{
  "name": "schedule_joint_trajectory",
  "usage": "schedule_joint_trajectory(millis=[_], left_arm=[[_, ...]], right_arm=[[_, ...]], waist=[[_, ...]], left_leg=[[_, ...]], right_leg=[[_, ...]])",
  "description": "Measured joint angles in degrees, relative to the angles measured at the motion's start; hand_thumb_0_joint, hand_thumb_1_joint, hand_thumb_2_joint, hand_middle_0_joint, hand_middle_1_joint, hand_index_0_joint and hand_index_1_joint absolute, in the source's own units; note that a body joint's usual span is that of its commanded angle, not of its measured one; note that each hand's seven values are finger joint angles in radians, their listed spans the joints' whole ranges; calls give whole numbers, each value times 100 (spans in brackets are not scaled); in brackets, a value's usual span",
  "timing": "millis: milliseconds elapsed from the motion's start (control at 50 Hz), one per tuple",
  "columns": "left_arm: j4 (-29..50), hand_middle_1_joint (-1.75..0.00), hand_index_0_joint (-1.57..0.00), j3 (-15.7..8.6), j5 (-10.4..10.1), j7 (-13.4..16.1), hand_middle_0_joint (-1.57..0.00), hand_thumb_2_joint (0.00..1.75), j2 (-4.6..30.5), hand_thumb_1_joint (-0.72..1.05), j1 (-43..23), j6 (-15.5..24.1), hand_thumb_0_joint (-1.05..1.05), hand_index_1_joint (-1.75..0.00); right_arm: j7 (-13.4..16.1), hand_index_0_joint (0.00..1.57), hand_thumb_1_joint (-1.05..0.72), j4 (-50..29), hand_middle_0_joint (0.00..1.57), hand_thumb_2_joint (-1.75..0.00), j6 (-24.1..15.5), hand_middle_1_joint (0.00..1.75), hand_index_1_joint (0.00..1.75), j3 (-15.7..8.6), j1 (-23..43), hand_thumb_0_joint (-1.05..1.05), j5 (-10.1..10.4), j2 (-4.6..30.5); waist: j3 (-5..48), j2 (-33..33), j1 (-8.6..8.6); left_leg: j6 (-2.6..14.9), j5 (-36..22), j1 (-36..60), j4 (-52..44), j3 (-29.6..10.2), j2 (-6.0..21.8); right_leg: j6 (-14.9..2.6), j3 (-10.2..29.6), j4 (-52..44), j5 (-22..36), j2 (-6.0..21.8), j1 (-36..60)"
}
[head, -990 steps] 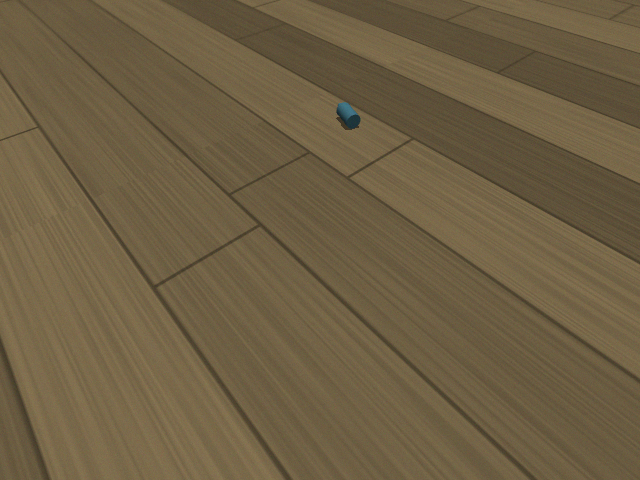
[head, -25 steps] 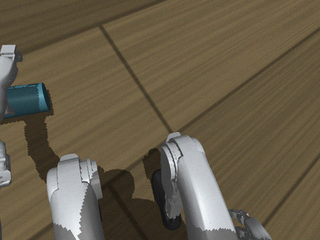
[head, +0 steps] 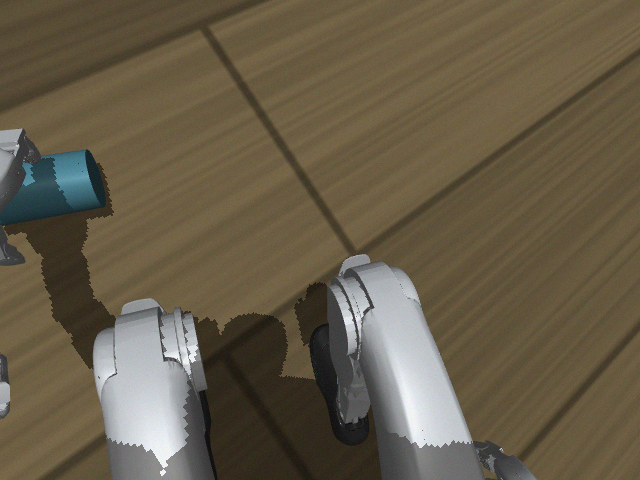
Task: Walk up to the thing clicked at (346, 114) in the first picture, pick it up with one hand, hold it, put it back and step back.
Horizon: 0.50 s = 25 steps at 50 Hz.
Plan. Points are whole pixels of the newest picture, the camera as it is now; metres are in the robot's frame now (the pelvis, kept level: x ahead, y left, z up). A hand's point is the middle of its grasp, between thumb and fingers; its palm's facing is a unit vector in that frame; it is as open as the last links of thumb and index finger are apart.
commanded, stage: approach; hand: left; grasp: from above
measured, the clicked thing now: (21, 190) +0.50 +0.33 -0.29
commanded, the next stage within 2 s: rest palm in 0.08 s
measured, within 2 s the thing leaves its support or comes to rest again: neither
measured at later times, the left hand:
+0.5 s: hand (16, 171) +0.49 +0.30 -0.19, palm faces -0.54 -0.08 -0.84, open 13.8 cm
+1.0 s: hand (30, 183) +0.49 +0.30 -0.24, palm faces -0.46 -0.07 -0.89, open 13.6 cm
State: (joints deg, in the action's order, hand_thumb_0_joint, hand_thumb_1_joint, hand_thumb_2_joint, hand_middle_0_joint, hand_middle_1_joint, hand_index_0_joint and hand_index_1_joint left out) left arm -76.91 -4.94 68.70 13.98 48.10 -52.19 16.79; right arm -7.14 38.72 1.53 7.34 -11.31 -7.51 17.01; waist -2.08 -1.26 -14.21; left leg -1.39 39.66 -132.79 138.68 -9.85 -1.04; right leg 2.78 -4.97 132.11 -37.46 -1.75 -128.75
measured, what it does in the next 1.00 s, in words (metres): stands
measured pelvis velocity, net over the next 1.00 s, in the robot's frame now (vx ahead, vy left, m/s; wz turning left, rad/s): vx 0.00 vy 0.01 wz -0.07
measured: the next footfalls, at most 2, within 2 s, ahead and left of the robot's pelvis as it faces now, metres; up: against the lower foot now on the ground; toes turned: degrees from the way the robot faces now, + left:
none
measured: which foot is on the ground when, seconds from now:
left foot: down 0.00-1.00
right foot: down 0.00-1.00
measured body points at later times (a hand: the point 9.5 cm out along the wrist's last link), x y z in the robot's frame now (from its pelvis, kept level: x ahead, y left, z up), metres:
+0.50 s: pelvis +0.00 +0.01 +0.00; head +0.27 +0.09 +0.35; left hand +0.52 +0.30 -0.14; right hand +0.03 -0.26 -0.09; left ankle +0.07 +0.13 -0.30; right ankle +0.11 -0.13 -0.30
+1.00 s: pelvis +0.00 +0.01 -0.02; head +0.28 +0.11 +0.32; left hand +0.51 +0.31 -0.19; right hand +0.03 -0.25 -0.08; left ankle +0.07 +0.13 -0.30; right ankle +0.11 -0.12 -0.30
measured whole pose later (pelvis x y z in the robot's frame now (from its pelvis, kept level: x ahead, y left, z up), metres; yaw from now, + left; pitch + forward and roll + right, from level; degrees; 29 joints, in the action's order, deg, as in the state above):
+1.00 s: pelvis +0.00 +0.01 -0.02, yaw -4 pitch +31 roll -13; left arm -97.3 -3.9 77.1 29.2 57.3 -65.3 13.7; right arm -8.6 37.1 -5.5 14.2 -7.7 -11.7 17.3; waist -5.2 -5.5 -22.0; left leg -0.2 41.0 -135.3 143.8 -12.4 -0.4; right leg 3.5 -7.1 134.2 -37.2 -3.2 -130.0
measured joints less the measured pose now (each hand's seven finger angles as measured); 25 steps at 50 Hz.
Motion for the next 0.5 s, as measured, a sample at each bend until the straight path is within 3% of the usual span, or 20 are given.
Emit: schedule_joint_trajectory(millis=[60, 120, 200, 240, 300, 360, 440, 500], left_arm=[[364, -106, -12, 102, 153, 358, -9, 96, -153, -49, 134, 246, 0, -103], [306, -106, -12, 149, 367, 776, -9, 98, -305, -49, 14, 215, -1, -104], [-608, -108, -12, 290, 667, 1163, -10, 103, -286, -48, -678, -169, 0, -106], [-1086, -109, -12, 352, 709, 1219, -10, 105, -178, -47, -1085, -408, 0, -108], [-1629, -109, -12, 432, 623, 1162, -10, 105, 1, -47, -1646, -718, 0, -107], [-1808, -108, -11, 493, 512, 899, -9, 102, 161, -47, -1913, -896, 0, -107], [-1635, -108, -11, 469, 365, 454, -8, 99, 256, -47, -1718, -910, 0, -106], [-1411, -108, -10, 343, 255, 282, -7, 97, 287, -47, -1388, -779, 0, -105]], right_arm=[[-4, 21, -90, 112, 21, -89, -31, 30, 30, -159, 130, 0, -49, 3], [31, 21, -90, 207, 21, -89, -76, 30, 30, -271, 336, 0, -71, -3], [84, 21, -90, 261, 21, -89, -190, 30, 30, -228, 668, 0, -87, -20], [100, 21, -91, 218, 20, -89, -259, 30, 30, -156, 782, 0, -92, -38], [114, 21, -91, 129, 20, -89, -351, 30, 30, -18, 833, 0, -93, -53], [112, 21, -90, 50, 20, -90, -373, 30, 30, 123, 749, 0, -66, -51], [96, 21, -90, -30, 20, -90, -255, 30, 30, 264, 489, 0, -29, -51], [86, 21, -90, -86, 20, -90, -136, 30, 30, 378, 275, 0, -33, -52]], waist=[[85, -102, 124], [271, -140, 125], [502, -110, -57], [541, -80, -180], [483, -43, -340], [352, -3, -474], [140, 18, -563], [-29, -28, -575]], left_leg=[[-6, 2, -9, 63, 11, -32], [10, 9, -34, 87, 47, -50], [52, -5, -94, 64, 97, -41], [78, -16, -132, 54, 105, -21], [113, -33, -176, 45, 108, 7], [137, -40, -212, 40, 104, 20], [147, 1, -190, 42, 86, 35], [134, 40, -128, 41, 58, 46]], right_leg=[[-3, 12, 77, -31, 25, 7], [-20, 41, 119, -66, 44, -5], [-34, 79, 108, -63, 43, -66], [-15, 85, 85, -36, 24, -107], [20, 88, 49, 5, -4, -150], [39, 83, 20, 21, -17, -173], [74, 69, -6, -1, -30, -142], [96, 47, -26, -17, -41, -83]])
